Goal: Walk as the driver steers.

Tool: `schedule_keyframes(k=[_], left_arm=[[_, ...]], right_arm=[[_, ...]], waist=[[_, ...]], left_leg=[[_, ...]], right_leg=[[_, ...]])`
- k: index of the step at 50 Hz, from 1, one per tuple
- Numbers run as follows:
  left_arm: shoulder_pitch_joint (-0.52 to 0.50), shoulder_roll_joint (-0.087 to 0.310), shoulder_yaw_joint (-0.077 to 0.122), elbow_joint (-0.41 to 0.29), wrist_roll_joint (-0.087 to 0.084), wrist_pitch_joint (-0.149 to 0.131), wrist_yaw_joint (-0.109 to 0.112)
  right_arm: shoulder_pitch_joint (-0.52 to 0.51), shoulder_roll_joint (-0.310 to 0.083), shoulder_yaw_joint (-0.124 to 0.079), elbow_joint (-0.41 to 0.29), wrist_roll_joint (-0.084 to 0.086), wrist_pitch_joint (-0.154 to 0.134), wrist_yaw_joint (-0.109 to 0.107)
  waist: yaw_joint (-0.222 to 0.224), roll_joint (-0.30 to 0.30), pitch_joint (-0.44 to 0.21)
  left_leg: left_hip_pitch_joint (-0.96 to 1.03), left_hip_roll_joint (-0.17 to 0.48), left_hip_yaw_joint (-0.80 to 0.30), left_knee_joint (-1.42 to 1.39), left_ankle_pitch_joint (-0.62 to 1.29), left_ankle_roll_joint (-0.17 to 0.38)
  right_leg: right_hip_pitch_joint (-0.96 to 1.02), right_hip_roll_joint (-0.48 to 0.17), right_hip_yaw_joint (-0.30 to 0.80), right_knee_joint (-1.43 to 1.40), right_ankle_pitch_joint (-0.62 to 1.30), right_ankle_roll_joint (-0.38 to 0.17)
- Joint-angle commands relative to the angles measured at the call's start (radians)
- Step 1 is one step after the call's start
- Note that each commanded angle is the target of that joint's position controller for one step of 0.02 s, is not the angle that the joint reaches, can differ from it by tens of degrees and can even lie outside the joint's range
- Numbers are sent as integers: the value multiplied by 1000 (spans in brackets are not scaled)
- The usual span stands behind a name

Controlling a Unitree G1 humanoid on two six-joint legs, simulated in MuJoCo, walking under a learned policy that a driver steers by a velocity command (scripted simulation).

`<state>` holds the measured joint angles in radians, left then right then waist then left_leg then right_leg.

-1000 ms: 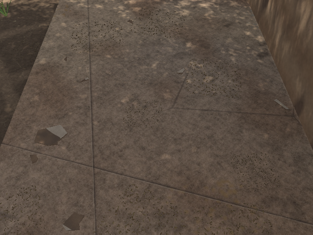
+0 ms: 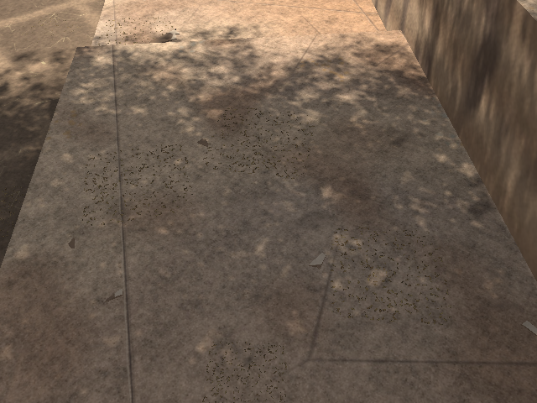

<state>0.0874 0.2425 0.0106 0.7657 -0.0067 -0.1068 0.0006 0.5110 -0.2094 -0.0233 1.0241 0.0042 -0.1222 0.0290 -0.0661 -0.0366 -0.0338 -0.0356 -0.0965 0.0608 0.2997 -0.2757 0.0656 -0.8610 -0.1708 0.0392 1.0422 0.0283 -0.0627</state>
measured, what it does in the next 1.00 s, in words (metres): walks ahead: right foot, then left foot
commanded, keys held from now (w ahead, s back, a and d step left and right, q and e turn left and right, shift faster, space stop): w+shift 1.00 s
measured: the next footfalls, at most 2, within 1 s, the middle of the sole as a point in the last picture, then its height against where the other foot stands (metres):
right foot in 0.20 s outside the picture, level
left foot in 0.72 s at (230, 283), level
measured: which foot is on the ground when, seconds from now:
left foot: down 0.00-0.22, up 0.24-0.70, down 0.72-1.00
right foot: up 0.00-0.18, down 0.20-0.74, up 0.76-1.00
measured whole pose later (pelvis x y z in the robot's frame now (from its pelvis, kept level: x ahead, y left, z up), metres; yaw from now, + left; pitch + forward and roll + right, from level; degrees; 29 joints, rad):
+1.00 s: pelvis +0.92 +0.02 +0.00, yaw +0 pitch +0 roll +2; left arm 0.12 0.27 0.02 0.76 -0.01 -0.10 0.00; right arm 0.49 -0.23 -0.03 0.96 0.00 -0.12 0.04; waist -0.07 -0.04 -0.01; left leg -0.06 -0.11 0.05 0.31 -0.25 0.08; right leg -0.77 -0.17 0.06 1.05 -0.07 -0.06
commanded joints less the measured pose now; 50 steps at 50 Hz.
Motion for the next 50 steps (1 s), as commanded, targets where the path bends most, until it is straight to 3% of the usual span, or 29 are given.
schedule_keyframes(k=[1, 5, 7, 9, 10, 11, 12, 13, 14, 15, 16, 17, 18, 20, 24, 27, 31, 34, 35, 36, 37, 38, 39, 40, 41, 43, 45, 48, 50], left_arm=[[-93, 28, -2, -67, -4, -20, -14], [-241, 34, -2, -127, -25, -35, -53], [-225, 66, 12, -146, -28, -39, -66], [-31, 143, 48, -120, -42, -28, -56], [207, 191, 71, -60, -47, -17, -43], [441, 279, 90, 1, -29, 0, -24], [487, 297, 100, 25, -13, -9, -39], [477, 181, 76, 48, 1, -12, -37], [412, 126, 63, 47, 11, -15, -33], [334, 112, 56, 49, 21, -23, -43], [267, 81, 47, 46, 29, -34, -50], [224, 56, 38, 49, 37, -36, -53], [201, 34, 33, 55, 26, -35, -56], [206, 52, 33, 76, 0, -35, -53], [287, 94, 38, 100, 4, -39, -26], [380, 111, 35, 121, -12, -42, -9], [444, 142, 40, 152, -17, -15, 2], [420, 196, 53, 155, 22, 19, 7], [395, 208, 56, 155, 43, 35, 8], [333, 197, 49, 132, 48, 44, 12], [499, 9, 7, 103, 45, 21, -6], [556, -20, -15, 133, -18, -21, -20], [380, 111, 19, 88, -62, -40, -15], [240, 124, 19, 38, -67, -50, -9], [171, 103, 15, 16, -44, -54, -5], [219, 68, 20, 19, -26, -25, -11], [236, 37, 15, 21, -21, 5, -9], [95, 55, 11, -30, 2, 12, 1], [-11, 63, 12, -61, 6, 1, -5]], right_arm=[[-65, -132, -11, -89, 15, -32, -23], [26, -166, -14, -67, 19, -2, -36], [21, -192, -19, -69, 3, 19, -38], [1, -226, -29, -69, -36, 43, -37], [-52, -225, -27, -82, -46, 55, -37], [-60, -162, -5, -126, -57, 48, -38], [113, 29, 41, -116, -2, 7, -9], [18, -108, 13, -125, 47, -29, -7], [-153, -159, 0, -184, 79, -40, -9], [-244, -133, 10, -221, 61, -46, -14], [-270, -116, 5, -230, 38, -39, -17], [-228, -95, 6, -228, 31, -22, -11], [-203, -80, 5, -219, 28, -4, -10], [-216, -62, 10, -227, 23, 21, -15], [-419, -92, 11, -296, -4, 17, -22], [-559, -75, 18, -336, 7, -3, -2], [-665, -97, 10, -391, 27, -15, 30], [-532, -175, -27, -389, 38, -9, 31], [-362, -218, -49, -353, 48, 1, 20], [-111, -257, -67, -285, 44, 16, 5], [20, -362, -90, -249, -2, 14, -1], [71, -305, -84, -220, -1, 4, 13], [20, -210, -64, -203, 2, 2, 7], [-65, -173, -52, -209, -3, -2, 8], [-140, -151, -45, -211, -14, -9, 16], [-224, -84, -24, -205, -35, -16, 27], [-234, -84, -21, -186, -5, -16, 26], [-180, -134, -29, -163, -1, -20, 8], [-132, -133, -24, -154, -1, -20, -6]], waist=[[30, 23, 171], [-12, 37, 223], [24, 85, 181], [147, 186, 21], [273, 211, -100], [322, 77, -284], [189, -355, -485], [232, -253, -409], [225, -171, -215], [180, 33, -104], [124, 83, -54], [67, 52, -26], [38, 34, 5], [10, 14, 79], [67, 27, 168], [123, 34, 182], [135, 11, 214], [25, -93, 70], [-71, -139, -33], [-200, -126, -153], [-84, 204, -363], [-76, 365, -516], [-97, 288, -311], [-76, 153, -161], [-29, 27, -71], [78, 56, -12], [116, 83, 52], [88, 63, 148], [51, 49, 168]], left_leg=[[-261, 226, -126, -257, 163, 140], [21, 290, -96, -253, 274, 122], [165, 324, -84, -147, 632, 106], [268, 337, -73, 121, 1127, 89], [154, 310, -39, 398, 1195, 64], [-165, 252, -44, 782, 857, 55], [-568, 17, -155, 1183, -74, -2], [-687, 73, -259, 1226, -115, 59], [-752, 118, -219, 1231, -96, 77], [-728, 158, -201, 1164, -50, 79], [-680, 199, -199, 1084, 1, 76], [-623, 231, -205, 1054, 28, 69], [-607, 248, -196, 1022, 29, 57], [-642, 280, -172, 951, 39, 28], [-741, 280, -112, 666, 324, -27], [-612, 224, -43, 410, 551, -27], [-637, 172, -35, 202, 510, -4], [-494, 72, 19, 239, 300, 44], [-323, 46, 31, 273, 237, 73], [13, 102, -27, 311, 205, 98], [487, 369, -516, 300, -127, 242], [632, 471, -976, 34, -517, 311], [515, 426, -891, -44, -488, 226], [328, 399, -712, -41, -314, 193], [132, 359, -591, -55, -152, 177], [-97, 293, -442, -90, -76, 173], [-207, 274, -358, -145, -64, 179], [-246, 259, -268, -202, 69, 180], [-246, 221, -182, -213, 190, 155]], right_leg=[[173, 25, -53, -258, 235, 15], [149, 79, -71, -514, 208, 3], [187, 135, -105, -547, 88, -26], [384, 208, -138, -485, -68, -72], [673, 210, -135, -474, -84, -102], [1083, 0, 138, -393, -254, -139], [1430, -216, 750, -636, -759, -332], [1396, -176, 856, -794, -853, -258], [1250, -152, 653, -780, -692, -213], [1049, -116, 529, -805, -503, -194], [898, -76, 427, -815, -407, -187], [788, -48, 368, -833, -385, -188], [721, -30, 322, -858, -372, -191], [621, -19, 242, -915, -348, -190], [595, 26, 95, -963, -146, -170], [608, 45, 15, -1010, -96, -140], [879, -23, -17, -987, 43, -116], [1079, -65, -28, -748, 680, -85], [1079, -64, -38, -548, 871, -75], [869, -34, -62, -222, 796, -44], [415, 133, -11, 235, 124, -4], [214, 243, 146, 426, -478, -10], [104, 173, 138, 459, -444, -51], [86, 129, 111, 429, -390, -62], [129, 93, 96, 360, -339, -63], [233, 28, 98, 280, -272, -57], [223, -6, 76, 212, -276, -35], [93, -25, 39, 48, -100, 12], [109, -2, -5, -136, 70, 27]])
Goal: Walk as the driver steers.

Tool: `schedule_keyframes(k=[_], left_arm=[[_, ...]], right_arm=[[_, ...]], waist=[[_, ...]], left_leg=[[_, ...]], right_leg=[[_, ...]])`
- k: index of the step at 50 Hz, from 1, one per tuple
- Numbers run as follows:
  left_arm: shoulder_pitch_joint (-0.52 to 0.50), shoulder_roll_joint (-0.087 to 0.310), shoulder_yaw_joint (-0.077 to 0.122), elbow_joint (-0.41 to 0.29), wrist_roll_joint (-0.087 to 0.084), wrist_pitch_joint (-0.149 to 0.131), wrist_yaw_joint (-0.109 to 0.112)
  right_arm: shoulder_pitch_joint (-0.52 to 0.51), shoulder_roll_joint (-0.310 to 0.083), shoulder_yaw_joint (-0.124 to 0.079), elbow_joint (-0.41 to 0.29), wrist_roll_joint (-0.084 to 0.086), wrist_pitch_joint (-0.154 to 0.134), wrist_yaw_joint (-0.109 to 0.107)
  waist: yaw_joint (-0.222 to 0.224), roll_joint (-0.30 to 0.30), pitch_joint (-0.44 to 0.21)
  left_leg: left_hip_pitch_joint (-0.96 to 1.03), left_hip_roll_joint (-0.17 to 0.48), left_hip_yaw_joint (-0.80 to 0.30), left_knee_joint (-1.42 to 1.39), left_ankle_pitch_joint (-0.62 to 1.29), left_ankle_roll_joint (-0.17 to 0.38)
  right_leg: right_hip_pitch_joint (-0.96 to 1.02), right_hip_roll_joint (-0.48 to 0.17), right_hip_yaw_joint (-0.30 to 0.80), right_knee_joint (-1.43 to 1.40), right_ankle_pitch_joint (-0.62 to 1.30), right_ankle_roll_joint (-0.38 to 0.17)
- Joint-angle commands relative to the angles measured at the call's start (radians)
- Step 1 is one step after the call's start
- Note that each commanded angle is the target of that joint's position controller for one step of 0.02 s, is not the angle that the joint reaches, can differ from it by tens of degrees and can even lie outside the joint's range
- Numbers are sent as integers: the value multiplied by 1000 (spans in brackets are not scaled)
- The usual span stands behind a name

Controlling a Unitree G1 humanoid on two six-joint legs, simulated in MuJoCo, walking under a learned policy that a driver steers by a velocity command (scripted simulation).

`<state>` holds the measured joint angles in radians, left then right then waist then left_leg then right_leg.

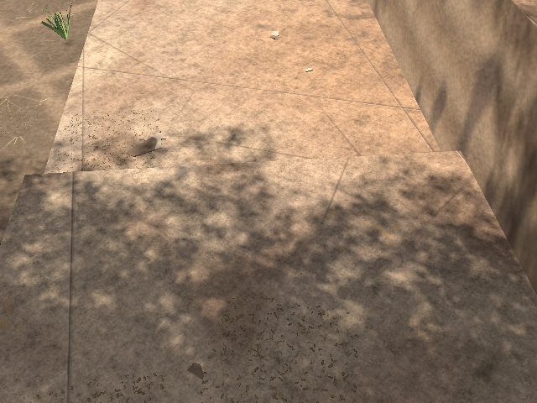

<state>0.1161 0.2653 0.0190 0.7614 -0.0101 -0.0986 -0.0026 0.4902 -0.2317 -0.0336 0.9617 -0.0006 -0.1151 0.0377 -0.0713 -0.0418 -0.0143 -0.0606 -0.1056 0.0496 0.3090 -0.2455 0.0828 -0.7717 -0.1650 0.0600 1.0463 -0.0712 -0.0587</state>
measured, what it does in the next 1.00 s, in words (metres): walks ahead: right foot, then left foot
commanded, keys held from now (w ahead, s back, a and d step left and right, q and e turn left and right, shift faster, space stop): w+shift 1.00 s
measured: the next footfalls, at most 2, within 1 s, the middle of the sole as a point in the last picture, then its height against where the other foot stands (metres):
right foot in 0.24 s outside the picture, level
left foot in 0.74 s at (222, 272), level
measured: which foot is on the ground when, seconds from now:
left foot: down 0.00-0.24, up 0.26-0.72, down 0.74-1.00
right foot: up 0.00-0.22, down 0.24-0.72, up 0.74-1.00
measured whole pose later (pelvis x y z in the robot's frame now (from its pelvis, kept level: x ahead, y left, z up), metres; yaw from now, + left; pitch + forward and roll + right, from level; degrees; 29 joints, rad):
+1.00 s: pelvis +0.95 +0.02 +0.00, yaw +0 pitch +0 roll +2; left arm 0.12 0.27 0.02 0.76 -0.02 -0.09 -0.01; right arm 0.50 -0.23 -0.04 0.95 0.00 -0.11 0.04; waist -0.07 -0.04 -0.01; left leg -0.08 -0.11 0.05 0.33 -0.25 0.08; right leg -0.74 -0.15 0.06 1.07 -0.13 -0.07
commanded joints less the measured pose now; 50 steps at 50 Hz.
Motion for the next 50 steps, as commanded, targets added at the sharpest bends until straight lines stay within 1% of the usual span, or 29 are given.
schedule_keyframes(k=[1, 4, 7, 9, 11, 12, 13, 14, 15, 16, 17, 18, 19, 21, 25, 28, 31, 34, 36, 37, 38, 39, 40, 41, 42, 43, 44, 46, 50], left_arm=[[-88, 29, 0, -71, 8, -15, -9], [-211, 16, -6, -111, -10, -34, -35], [-279, 37, 2, -158, -21, -42, -60], [-218, 84, 23, -165, -25, -41, -63], [89, 166, 63, -103, -41, -20, -42], [346, 209, 74, -35, -29, -4, -26], [435, 297, 98, -3, 5, -12, -33], [472, 191, 80, 27, 8, -16, -32], [392, 130, 64, 35, 8, -16, -25], [310, 106, 55, 27, 15, -20, -30], [245, 72, 44, 31, 29, -27, -42], [197, 41, 34, 30, 44, -33, -47], [164, 14, 26, 34, 36, -33, -52], [156, 29, 27, 53, 6, -35, -50], [237, 82, 35, 78, 8, -44, -22], [336, 102, 34, 103, -10, -49, -6], [399, 123, 37, 133, -15, -28, 3], [400, 172, 49, 144, 8, 8, 10], [344, 189, 52, 142, 43, 38, 12], [330, 134, 32, 107, 51, 37, 17], [549, -90, -24, 106, 16, -1, -16], [458, 48, 1, 116, -37, -31, -12], [278, 115, 20, 58, -65, -45, -7], [170, 96, 10, 17, -51, -55, 0], [117, 75, 14, 2, -29, -55, 1], [161, 59, 16, 2, -24, -42, -6], [188, 41, 16, 13, -24, -25, -10], [191, 17, 10, 10, -21, 3, -9], [-12, 39, 5, -58, 9, 2, -5]], right_arm=[[-79, -114, -11, -84, 8, -29, -21], [20, -133, -7, -54, 20, -24, -33], [52, -157, -11, -34, 20, 2, -41], [40, -197, -21, -32, -2, 21, -47], [-16, -224, -28, -34, -39, 50, -49], [-67, -193, -15, -67, -45, 53, -53], [122, 15, 33, -82, -19, 20, -24], [77, -68, 25, -64, 32, -21, -16], [-96, -147, 2, -125, 73, -37, -17], [-201, -133, 10, -162, 65, -47, -22], [-257, -107, 8, -174, 44, -47, -24], [-206, -91, 6, -173, 38, -32, -20], [-174, -74, 6, -162, 33, -12, -19], [-175, -48, 12, -165, 25, 18, -25], [-395, -76, 15, -241, -2, 12, -32], [-529, -58, 23, -280, 10, -9, -9], [-622, -75, 17, -322, 27, -16, 13], [-555, -135, -11, -335, 34, -17, 24], [-230, -215, -51, -266, 51, 5, 6], [3, -281, -65, -207, 33, 21, -11], [60, -355, -86, -172, 12, 7, 6], [85, -227, -63, -156, 11, 3, 1], [8, -165, -48, -151, 9, 0, -5], [-65, -151, -42, -159, -3, -5, -2], [-123, -120, -34, -156, -20, -12, 7], [-165, -82, -22, -154, -37, -17, 11], [-186, -52, -14, -149, -30, -16, 15], [-185, -59, -12, -132, 0, -16, 14], [-109, -115, -22, -107, 3, -18, -15]], waist=[[35, 50, 149], [-11, 44, 173], [-3, 73, 183], [60, 134, 96], [242, 216, -94], [345, 179, -247], [200, -218, -437], [247, -233, -487], [238, -193, -254], [205, -25, -139], [152, 77, -45], [80, 41, -33], [46, 20, -11], [11, 0, 55], [69, 22, 148], [124, 42, 153], [141, 32, 184], [69, -46, 85], [-121, -123, -107], [-190, -30, -271], [-25, 406, -467], [-93, 334, -455], [-93, 258, -242], [-65, 82, -150], [-16, 15, -64], [51, 50, -54], [79, 68, -25], [117, 79, 47], [68, 50, 149]], left_leg=[[-219, 217, -136, -234, 191, 124], [-130, 237, -101, -278, 228, 109], [108, 294, -83, -218, 442, 90], [244, 327, -79, -79, 876, 72], [257, 330, -56, 294, 1242, 51], [-26, 301, -53, 633, 1029, 36], [-505, 67, -119, 1097, 145, -25], [-627, 49, -240, 1181, -180, 16], [-728, 115, -207, 1196, -153, 44], [-709, 154, -192, 1146, -105, 51], [-671, 187, -174, 1075, -57, 51], [-605, 227, -186, 1033, -15, 46], [-575, 248, -178, 1006, -11, 33], [-590, 285, -157, 933, -11, 2], [-672, 283, -95, 627, 302, -53], [-528, 225, -36, 372, 538, -49], [-568, 188, -35, 208, 517, -36], [-504, 100, 13, 199, 326, 2], [-167, 62, 40, 255, 208, 55], [233, 232, -177, 354, 74, 86], [619, 470, -799, 160, -430, 298], [611, 451, -978, -36, -542, 249], [468, 424, -783, -30, -403, 192], [284, 387, -652, -40, -228, 168], [110, 341, -539, -53, -101, 159], [8, 314, -472, -69, -79, 161], [-54, 293, -429, -92, -71, 167], [-161, 287, -364, -149, -84, 170], [-205, 255, -226, -205, 122, 150]], right_leg=[[60, 12, -57, -225, 258, 23], [146, 66, -94, -432, 380, 17], [99, 112, -104, -567, 295, -9], [183, 182, -141, -551, 164, -38], [493, 220, -154, -502, 53, -91], [895, 89, -10, -407, -30, -120], [1319, -173, 592, -518, -527, -327], [1357, -181, 854, -744, -705, -295], [1210, -152, 678, -767, -613, -230], [1011, -119, 536, -787, -432, -205], [819, -71, 416, -809, -293, -185], [704, -45, 343, -827, -262, -187], [624, -24, 301, -852, -249, -192], [505, -11, 219, -909, -237, -191], [456, 38, 69, -963, -33, -172], [477, 46, -2, -1016, -1, -145], [705, -8, -22, -1009, 85, -128], [945, -64, -30, -823, 629, -96], [924, -51, -70, -417, 975, -62], [620, -9, -64, -51, 709, -50], [178, 226, 40, 359, -310, 3], [76, 205, 122, 432, -366, -34], [-8, 149, 93, 439, -332, -57], [22, 112, 82, 384, -284, -65], [58, 84, 68, 316, -240, -65], [117, 47, 82, 281, -200, -65], [134, 33, 73, 252, -196, -60], [108, -5, 54, 172, -197, -39], [-8, -15, 1, -114, 105, 16]])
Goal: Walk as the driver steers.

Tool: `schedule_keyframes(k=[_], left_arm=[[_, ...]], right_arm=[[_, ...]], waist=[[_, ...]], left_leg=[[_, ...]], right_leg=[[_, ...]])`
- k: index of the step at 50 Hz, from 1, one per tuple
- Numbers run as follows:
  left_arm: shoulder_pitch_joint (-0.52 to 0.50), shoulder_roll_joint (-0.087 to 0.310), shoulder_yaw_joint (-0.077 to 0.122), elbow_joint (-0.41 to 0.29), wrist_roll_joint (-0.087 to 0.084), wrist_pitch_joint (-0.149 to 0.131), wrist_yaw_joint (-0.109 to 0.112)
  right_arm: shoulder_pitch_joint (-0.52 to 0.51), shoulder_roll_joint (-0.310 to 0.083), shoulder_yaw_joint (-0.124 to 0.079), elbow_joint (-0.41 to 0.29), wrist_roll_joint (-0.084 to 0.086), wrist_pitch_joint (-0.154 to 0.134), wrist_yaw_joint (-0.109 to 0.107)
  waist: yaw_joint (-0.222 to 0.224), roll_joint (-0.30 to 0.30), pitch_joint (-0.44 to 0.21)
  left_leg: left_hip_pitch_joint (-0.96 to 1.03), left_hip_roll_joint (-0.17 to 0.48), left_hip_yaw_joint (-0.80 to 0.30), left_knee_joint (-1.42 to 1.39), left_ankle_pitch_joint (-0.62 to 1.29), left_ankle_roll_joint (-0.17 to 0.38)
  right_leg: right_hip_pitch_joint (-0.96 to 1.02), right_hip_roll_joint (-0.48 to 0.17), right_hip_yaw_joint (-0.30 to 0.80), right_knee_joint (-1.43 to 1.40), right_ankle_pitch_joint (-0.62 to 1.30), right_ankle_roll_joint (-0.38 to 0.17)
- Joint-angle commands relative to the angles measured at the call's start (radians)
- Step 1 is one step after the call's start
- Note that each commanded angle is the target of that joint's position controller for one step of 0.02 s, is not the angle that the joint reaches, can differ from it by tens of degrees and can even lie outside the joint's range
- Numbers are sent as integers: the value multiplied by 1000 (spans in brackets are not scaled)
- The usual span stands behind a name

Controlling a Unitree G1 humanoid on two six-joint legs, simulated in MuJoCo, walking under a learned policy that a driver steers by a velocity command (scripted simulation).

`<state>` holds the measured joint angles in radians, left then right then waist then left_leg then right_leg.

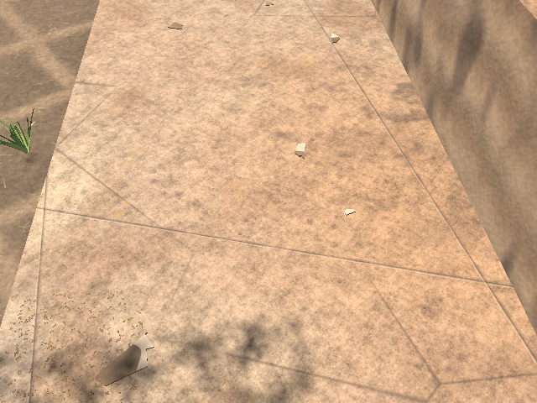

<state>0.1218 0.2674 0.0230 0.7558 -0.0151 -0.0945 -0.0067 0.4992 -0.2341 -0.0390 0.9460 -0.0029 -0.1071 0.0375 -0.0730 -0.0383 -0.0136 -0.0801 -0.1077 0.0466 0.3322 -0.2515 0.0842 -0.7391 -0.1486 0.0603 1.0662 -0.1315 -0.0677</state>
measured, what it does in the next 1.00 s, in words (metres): goes down: right foot, then left foot 0.12 m lower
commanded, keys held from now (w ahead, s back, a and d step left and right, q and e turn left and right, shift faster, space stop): w+shift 0.36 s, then shift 0.64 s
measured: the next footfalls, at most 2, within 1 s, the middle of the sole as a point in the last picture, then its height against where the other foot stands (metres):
right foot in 0.22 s outside the picture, level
left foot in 0.66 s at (234, 327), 0.12 m lower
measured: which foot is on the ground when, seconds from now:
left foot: down 0.00-0.22, up 0.24-0.64, down 0.66-1.00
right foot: up 0.00-0.20, down 0.22-0.64, up 0.66-0.98, down 1.00-1.00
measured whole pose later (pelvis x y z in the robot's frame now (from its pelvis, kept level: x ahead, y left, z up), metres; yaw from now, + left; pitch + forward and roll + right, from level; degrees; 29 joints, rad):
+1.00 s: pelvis +0.73 +0.00 -0.13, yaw +0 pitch +2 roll +2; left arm 0.15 0.21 0.04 0.85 0.01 0.00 0.05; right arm 0.24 -0.19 -0.02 0.91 -0.02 -0.04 0.01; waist -0.03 -0.03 -0.02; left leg -0.35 -0.11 0.00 0.46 -0.15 0.08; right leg -0.42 -0.06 0.10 0.59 -0.16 0.04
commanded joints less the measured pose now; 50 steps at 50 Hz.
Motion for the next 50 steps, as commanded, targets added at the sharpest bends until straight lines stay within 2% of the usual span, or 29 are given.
schedule_keyframes(k=[1, 4, 6, 9, 11, 12, 13, 14, 15, 16, 17, 18, 20, 22, 25, 29, 30, 32, 33, 34, 35, 36, 37, 38, 39, 40, 44, 47, 50], left_arm=[[-70, 31, -2, -66, 16, -10, -9], [-222, 20, -5, -118, 1, -35, -38], [-196, 51, 13, -124, -7, -43, -52], [4, 143, 64, -86, -16, -36, -53], [450, 229, 104, 34, -29, -14, -29], [500, 281, 100, 60, -4, -14, -33], [508, 215, 85, 56, 9, -24, -45], [433, 118, 69, 61, -2, -25, -41], [323, 53, 48, 38, -2, -32, -51], [256, 56, 48, 39, 11, -41, -63], [201, 36, 43, 37, 22, -48, -63], [162, 24, 36, 31, 21, -49, -58], [146, 79, 45, 55, -9, -48, -39], [199, 122, 56, 71, 9, -58, -6], [310, 101, 49, 100, -10, -51, 33], [386, 49, 42, 125, -17, 3, 44], [386, 44, 39, 124, -20, 19, 52], [334, 55, 41, 132, -8, 39, 50], [373, 20, 36, 138, 11, 38, 40], [566, -61, 9, 160, -6, 38, 30], [647, -24, -8, 142, -26, 21, 16], [574, 28, -5, 117, -28, 22, 15], [467, 61, 6, 105, -30, 22, 26], [373, 92, 22, 103, -9, 48, 49], [326, 77, 29, 97, 10, 77, 59], [315, 56, 29, 89, 26, 89, 64], [243, -12, 22, 85, 17, 74, 67], [183, -4, 32, 89, 17, 94, 59], [128, 12, 40, 82, 46, 107, 56]], right_arm=[[-93, -108, -13, -87, 8, -26, -22], [10, -136, -11, -57, 25, -33, -35], [30, -165, -19, -33, 11, -26, -36], [-43, -204, -32, -66, -22, 6, -35], [-195, -196, -27, -83, -29, 21, -36], [2, 13, 19, -79, -27, 7, -26], [99, 59, 46, -75, 61, -32, -12], [-111, -90, 11, -142, 99, -48, -18], [-239, -146, -6, -193, 93, -47, -21], [-260, -107, 0, -201, 64, -36, -21], [-234, -89, -4, -197, 39, -16, -18], [-215, -77, -4, -198, 36, 3, -11], [-266, -71, 2, -231, 13, 17, -14], [-344, -54, 12, -249, -21, -18, -7], [-425, -28, 17, -247, -26, -46, 37], [-509, -57, 17, -283, -15, -21, 48], [-472, -62, 15, -262, -17, -21, 47], [-137, -106, -13, -141, -25, -25, 36], [-28, -158, -21, -87, -31, -22, 37], [-14, -178, -8, -85, -51, -22, 36], [-11, -209, -30, -69, -18, -14, 38], [-126, -176, -23, -109, -12, 3, 32], [-247, -166, -23, -169, -19, 10, 11], [-375, -108, 3, -200, -26, 15, -5], [-407, -108, 8, -188, -27, 19, -8], [-378, -108, 6, -164, -35, 20, -8], [-295, -100, -5, -115, -26, 32, -33], [-298, -92, -9, -100, -13, 51, -37], [-284, -50, 0, -86, -8, 66, -35]], waist=[[49, 43, 152], [-7, 27, 169], [23, 85, 132], [171, 157, -12], [423, 183, -123], [271, -186, -217], [219, -412, -350], [233, -233, -169], [189, -14, -55], [134, 52, 4], [80, 61, 10], [41, 53, 34], [13, 43, 128], [43, 98, 105], [110, 43, 30], [138, 17, 55], [121, 27, 55], [-52, 42, -44], [-55, 194, -138], [28, 309, -264], [34, 373, -429], [57, 215, -461], [73, 79, -407], [117, -40, -292], [141, -38, -156], [147, 5, -120], [117, 157, -212], [108, 123, -198], [107, 101, -80]], left_leg=[[-201, 229, -166, -233, 181, 130], [-204, 222, -106, -302, 217, 107], [-62, 265, -75, -253, 347, 89], [113, 302, -47, 27, 1084, 66], [-107, 249, -22, 629, 1043, 19], [-474, 83, -55, 1159, 15, -10], [-681, -7, -218, 1333, -298, 11], [-768, 75, -215, 1268, -211, 46], [-742, 120, -211, 1159, -115, 66], [-690, 148, -208, 1102, -100, 60], [-611, 192, -218, 1027, -67, 54], [-557, 220, -213, 961, -47, 47], [-559, 254, -168, 736, -72, 4], [-471, 210, -92, 513, 280, -6], [-215, 116, -38, 198, 883, -2], [-241, 117, -77, 73, 896, -21], [-256, 132, -87, 8, 890, -32], [-23, 177, -62, -110, 1008, -26], [216, 306, -164, 32, 1372, 16], [529, 438, -324, 357, 1773, 96], [647, 547, -517, 395, 1637, 255], [545, 553, -567, 292, 1205, 305], [316, 560, -630, 142, 729, 316], [49, 533, -641, 62, 577, 294], [-194, 478, -556, 27, 653, 272], [-275, 407, -464, 15, 688, 227], [-254, 276, -219, 29, 885, 147], [-257, 287, -238, -11, 555, 123], [-343, 219, -251, -50, 6, 44]], right_leg=[[4, -11, -35, -227, 270, 27], [179, 63, -95, -468, 473, 21], [238, 77, -57, -489, 515, 4], [416, 205, -152, -346, 210, -50], [835, 143, -95, -381, 86, -111], [1121, -53, 241, -383, -222, -249], [1205, -202, 776, -696, -505, -355], [1080, -180, 744, -829, -467, -283], [882, -145, 610, -789, -325, -259], [706, -132, 532, -770, -215, -275], [578, -100, 451, -769, -211, -268], [475, -74, 381, -790, -222, -253], [371, -68, 273, -839, 70, -231], [327, 28, 87, -759, 270, -182], [252, 121, -28, -675, -56, -93], [412, 97, 4, -422, -191, -38], [490, 96, 9, -324, -181, -25], [505, 137, -36, 77, -60, 15], [330, 234, -66, 455, -570, 61], [23, 273, 91, 727, -793, 91], [-103, 220, 207, 757, -697, 108], [-106, 134, 179, 711, -615, 114], [-74, 93, 171, 544, -362, 93], [28, 54, 106, 465, -266, 115], [121, 37, 93, 334, -230, 135], [190, 25, 82, 174, -241, 139], [420, 77, 25, -254, -104, 141], [491, 91, 23, -383, -23, 120], [570, 72, 31, -585, 56, 72]])
Velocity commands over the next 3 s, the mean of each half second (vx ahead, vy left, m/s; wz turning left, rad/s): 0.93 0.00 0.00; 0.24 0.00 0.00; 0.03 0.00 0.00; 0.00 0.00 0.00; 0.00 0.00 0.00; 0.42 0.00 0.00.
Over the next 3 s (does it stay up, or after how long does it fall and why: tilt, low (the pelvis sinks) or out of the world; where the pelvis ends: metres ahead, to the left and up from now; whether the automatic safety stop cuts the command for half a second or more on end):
stays up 0.88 -0.06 -0.13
